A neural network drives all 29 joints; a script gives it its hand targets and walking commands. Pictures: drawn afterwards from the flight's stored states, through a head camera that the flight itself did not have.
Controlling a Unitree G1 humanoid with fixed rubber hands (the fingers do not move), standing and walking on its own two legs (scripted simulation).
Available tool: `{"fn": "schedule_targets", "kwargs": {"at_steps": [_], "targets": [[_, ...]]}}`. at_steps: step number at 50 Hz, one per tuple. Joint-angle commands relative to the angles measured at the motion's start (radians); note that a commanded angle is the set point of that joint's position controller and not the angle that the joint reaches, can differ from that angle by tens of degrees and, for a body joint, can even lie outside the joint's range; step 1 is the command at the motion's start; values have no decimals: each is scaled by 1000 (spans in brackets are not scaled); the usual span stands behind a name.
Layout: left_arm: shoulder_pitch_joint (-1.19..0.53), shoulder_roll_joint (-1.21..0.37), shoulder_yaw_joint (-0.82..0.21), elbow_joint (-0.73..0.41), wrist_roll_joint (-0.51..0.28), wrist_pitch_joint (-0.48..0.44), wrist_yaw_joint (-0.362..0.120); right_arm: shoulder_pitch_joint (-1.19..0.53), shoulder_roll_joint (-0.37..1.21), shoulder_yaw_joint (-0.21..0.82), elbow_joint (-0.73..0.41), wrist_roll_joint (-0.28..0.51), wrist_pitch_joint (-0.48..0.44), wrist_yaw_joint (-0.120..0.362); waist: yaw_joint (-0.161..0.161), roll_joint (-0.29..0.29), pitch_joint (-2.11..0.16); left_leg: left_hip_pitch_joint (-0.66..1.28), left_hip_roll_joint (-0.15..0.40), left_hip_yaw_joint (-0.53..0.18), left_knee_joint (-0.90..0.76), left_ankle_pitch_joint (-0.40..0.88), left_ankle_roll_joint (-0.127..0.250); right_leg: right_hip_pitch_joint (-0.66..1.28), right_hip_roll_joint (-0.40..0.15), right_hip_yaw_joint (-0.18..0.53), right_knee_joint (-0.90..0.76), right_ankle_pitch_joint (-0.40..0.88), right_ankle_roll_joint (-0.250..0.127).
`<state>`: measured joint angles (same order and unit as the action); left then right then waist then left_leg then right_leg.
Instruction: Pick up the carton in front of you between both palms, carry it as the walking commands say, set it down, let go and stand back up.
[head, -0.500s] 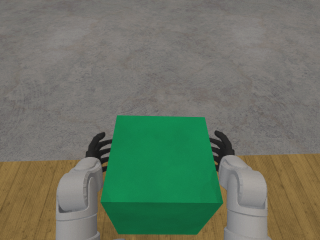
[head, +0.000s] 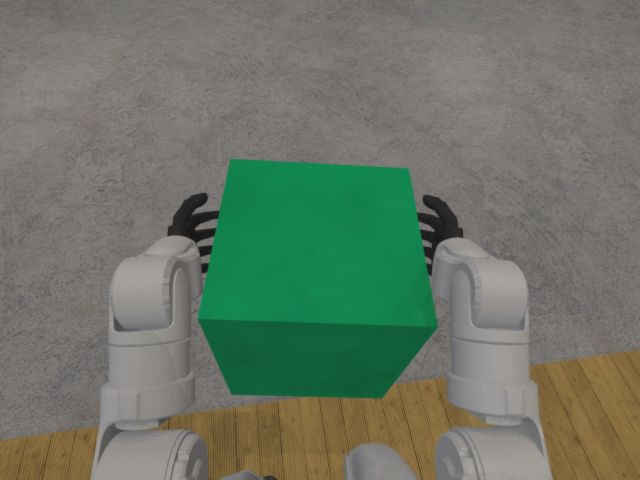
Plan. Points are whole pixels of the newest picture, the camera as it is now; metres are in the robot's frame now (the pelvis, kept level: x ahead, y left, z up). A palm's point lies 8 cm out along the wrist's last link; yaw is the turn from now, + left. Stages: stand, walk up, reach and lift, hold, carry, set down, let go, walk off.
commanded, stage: carry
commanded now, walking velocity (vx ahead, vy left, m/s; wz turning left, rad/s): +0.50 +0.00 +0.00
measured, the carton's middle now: (313, 290) +0.33 -0.01 +0.03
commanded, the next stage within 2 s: none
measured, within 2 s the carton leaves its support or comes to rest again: neither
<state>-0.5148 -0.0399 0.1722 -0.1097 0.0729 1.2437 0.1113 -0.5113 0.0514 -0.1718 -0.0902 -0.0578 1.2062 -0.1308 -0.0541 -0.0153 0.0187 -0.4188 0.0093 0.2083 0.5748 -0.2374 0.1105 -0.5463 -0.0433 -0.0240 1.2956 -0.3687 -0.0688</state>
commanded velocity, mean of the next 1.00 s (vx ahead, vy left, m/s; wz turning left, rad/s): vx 0.50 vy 0.00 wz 0.00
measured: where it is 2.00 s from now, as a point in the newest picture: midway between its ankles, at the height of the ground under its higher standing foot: (279, 181)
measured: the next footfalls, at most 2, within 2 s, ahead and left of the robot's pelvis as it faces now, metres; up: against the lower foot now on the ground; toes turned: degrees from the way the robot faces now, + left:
right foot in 0.28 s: +0.35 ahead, -0.09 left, +0.00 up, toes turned -5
left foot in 0.74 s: +0.70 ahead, +0.07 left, -0.09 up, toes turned +4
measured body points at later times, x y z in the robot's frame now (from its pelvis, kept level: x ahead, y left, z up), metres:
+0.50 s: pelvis +0.32 -0.03 +0.00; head +0.41 -0.03 +0.44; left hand +0.68 +0.15 +0.07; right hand +0.72 -0.15 +0.07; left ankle +0.31 +0.10 -0.67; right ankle +0.31 -0.09 -0.73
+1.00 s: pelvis +0.69 +0.03 -0.09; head +0.76 +0.04 +0.35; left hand +1.07 +0.16 -0.03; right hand +1.05 -0.14 -0.03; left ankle +0.66 +0.07 -0.82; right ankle +0.73 -0.11 -0.74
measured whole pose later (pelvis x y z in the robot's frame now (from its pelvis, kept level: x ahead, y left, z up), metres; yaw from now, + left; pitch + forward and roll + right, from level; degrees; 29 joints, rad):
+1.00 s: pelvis +0.69 +0.03 -0.09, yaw +1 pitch +6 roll -1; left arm -0.64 -0.03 0.21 0.07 0.07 1.21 0.13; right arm -0.62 0.03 -0.24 0.08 -0.06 1.17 -0.13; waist -0.06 -0.01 0.06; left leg -0.35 -0.07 0.10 0.59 -0.34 0.13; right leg -0.76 -0.05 -0.01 1.19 -0.35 -0.04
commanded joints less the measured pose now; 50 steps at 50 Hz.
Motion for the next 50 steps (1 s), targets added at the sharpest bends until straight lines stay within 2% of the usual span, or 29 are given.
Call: {"fn": "schedule_targets", "kwargs": {"at_steps": [1,6,8,10,11,13,14,15,16,17,19,21,24,26,27,29,30,32,35,37,38,39,40,41,42,43,44,46,50], "targets": [[-723,-961,-686,-67,-411,-59,-194,-774,985,727,-94,504,-21,273,24,99,-471,450,279,-358,-202,247,98,-164,-33,17,-34,51,-3],[-796,-959,-659,9,-404,-61,-179,-806,974,669,19,483,-20,262,-6,116,-437,539,236,-260,-157,441,110,-276,-24,-41,-286,146,9],[-807,-972,-645,43,-405,-55,-183,-803,981,643,59,464,-15,260,-17,107,-407,522,181,-199,-159,516,84,-207,3,-72,-516,259,7],[-816,-985,-634,66,-404,-49,-190,-794,995,623,94,440,-12,261,-20,140,-379,454,137,-121,-156,598,52,-24,77,-176,-688,350,4],[-815,-994,-628,76,-405,-47,-196,-783,1003,614,108,430,-11,261,-5,167,-379,460,145,-116,-136,643,42,32,83,-180,-726,349,-4],[-793,-1010,-611,106,-396,-46,-207,-766,1026,613,132,418,-10,262,83,159,-470,444,146,-44,91,854,-13,257,101,-185,-733,411,-38],[-780,-1020,-601,120,-395,-48,-215,-774,1036,616,137,411,-11,262,131,113,-498,385,110,-35,260,757,-39,406,90,-172,-814,430,-35],[-761,-1029,-594,125,-401,-51,-225,-783,1040,613,141,403,-12,262,173,-11,-541,175,69,-75,455,425,-51,627,-67,2,-743,579,-48],[-786,-1019,-590,144,-406,-58,-230,-766,1071,608,152,400,-9,261,124,-272,-617,-139,-73,-140,682,-237,-65,860,-269,420,-749,647,-220],[-785,-1055,-608,142,-429,-63,-239,-777,1053,602,137,387,-16,255,142,-295,-600,-325,-74,-212,809,-332,-48,908,-288,537,-814,463,-279],[-892,-1126,-653,42,-486,-79,-251,-843,1066,611,68,377,-32,232,152,-100,-523,-407,2,-254,749,-232,-36,820,-262,435,-829,500,-236],[-969,-1151,-697,-50,-534,-88,-251,-838,1060,613,15,363,-41,209,129,-16,-509,-344,30,-254,602,-166,-50,717,-237,357,-846,452,-194],[-936,-1118,-720,-118,-549,-94,-238,-771,1029,621,-25,336,-52,186,139,-41,-514,-297,9,-202,381,-191,-77,702,-220,254,-851,542,-179],[-882,-1080,-725,-127,-540,-94,-233,-732,1005,636,-47,324,-56,179,148,-95,-540,-340,17,-186,375,-19,-69,777,-203,195,-790,735,-165],[-861,-1057,-726,-128,-533,-93,-231,-727,991,646,-69,322,-56,178,170,-102,-528,-431,22,-196,320,136,-73,872,-148,156,-742,707,-132],[-801,-1022,-721,-97,-512,-89,-233,-707,952,657,-76,314,-48,180,203,-67,-484,-436,8,-170,135,286,-89,855,-95,124,-715,608,-124],[-779,-1015,-719,-76,-504,-86,-235,-702,930,650,-74,305,-43,184,209,-34,-449,-373,-14,-151,-4,383,-92,795,-65,105,-714,538,-119],[-760,-992,-721,-26,-496,-83,-242,-684,895,642,-47,294,-31,191,204,-55,-396,-151,-24,-116,-161,608,-71,616,-45,51,-700,401,-100],[-770,-976,-706,49,-493,-77,-251,-695,845,612,15,283,-10,209,155,-78,-346,35,15,-115,-215,700,-39,513,-47,39,-575,313,-78],[-814,-980,-697,92,-495,-70,-252,-695,819,575,64,295,3,222,39,-35,-391,335,22,-97,-224,584,-46,380,-10,-7,-308,370,-39],[-828,-972,-680,117,-492,-63,-251,-708,801,545,95,293,9,228,7,94,-413,500,83,-158,-150,567,-64,212,38,-48,-86,124,-17],[-871,-985,-662,129,-495,-49,-245,-729,794,532,154,288,12,231,41,304,-489,799,291,-389,117,1010,30,-77,72,-7,105,-279,14],[-864,-966,-635,168,-488,-34,-235,-707,790,511,205,300,19,233,2,311,-555,851,356,-567,74,812,130,-192,78,28,189,-266,20],[-873,-980,-617,148,-482,-30,-227,-720,828,517,195,322,14,238,-36,278,-579,801,362,-707,-72,358,191,-303,60,72,217,-142,11],[-919,-998,-618,129,-481,-33,-217,-765,903,531,175,367,12,245,-14,139,-532,685,316,-698,-140,216,145,-288,27,67,154,-54,10],[-933,-1041,-598,110,-473,-37,-210,-838,966,554,129,396,3,251,-1,166,-536,647,344,-702,-114,334,172,-300,15,62,164,-48,18],[-938,-1066,-592,88,-458,-44,-201,-876,1032,569,108,430,-2,257,11,87,-503,550,308,-621,-121,391,167,-266,-7,62,89,-16,25],[-900,-1096,-590,68,-431,-61,-187,-931,1105,609,49,478,-17,264,13,66,-503,489,257,-537,-128,358,144,-242,-16,36,-7,-29,28],[-788,-1099,-607,42,-375,-107,-164,-877,1156,668,11,508,-55,272,-9,114,-527,580,200,-417,-84,667,106,-310,-4,-19,-179,79,24]]}}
